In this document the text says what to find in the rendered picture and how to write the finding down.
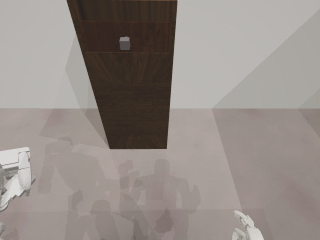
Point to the left robot hand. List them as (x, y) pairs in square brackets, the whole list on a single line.
[(15, 166)]

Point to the right robot hand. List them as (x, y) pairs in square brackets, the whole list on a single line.
[(251, 232)]

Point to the handle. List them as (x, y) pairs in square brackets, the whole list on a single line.
[(124, 43)]

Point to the cabinet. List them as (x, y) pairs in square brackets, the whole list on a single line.
[(132, 89)]

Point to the drawer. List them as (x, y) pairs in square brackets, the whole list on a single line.
[(145, 36)]

